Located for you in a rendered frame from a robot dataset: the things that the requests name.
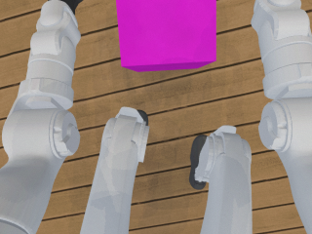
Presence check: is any right robot shin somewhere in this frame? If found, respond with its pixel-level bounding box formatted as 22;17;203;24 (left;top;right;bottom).
194;125;252;182

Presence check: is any robot left foot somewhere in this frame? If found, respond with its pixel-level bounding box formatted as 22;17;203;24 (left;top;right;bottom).
137;109;148;126

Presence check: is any left robot forearm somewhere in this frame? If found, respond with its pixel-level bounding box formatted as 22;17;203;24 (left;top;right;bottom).
2;0;81;151

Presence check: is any robot left upper arm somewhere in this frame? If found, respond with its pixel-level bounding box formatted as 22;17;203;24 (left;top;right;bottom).
0;107;81;234

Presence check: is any robot right upper arm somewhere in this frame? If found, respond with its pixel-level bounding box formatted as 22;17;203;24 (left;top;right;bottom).
258;97;312;234

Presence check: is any carton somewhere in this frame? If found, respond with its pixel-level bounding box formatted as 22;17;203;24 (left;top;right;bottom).
116;0;216;72

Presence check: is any right robot forearm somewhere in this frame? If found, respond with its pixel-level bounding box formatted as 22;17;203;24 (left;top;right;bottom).
251;0;312;99

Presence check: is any robot left hand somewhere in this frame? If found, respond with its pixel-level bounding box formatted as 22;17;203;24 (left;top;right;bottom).
48;0;83;16

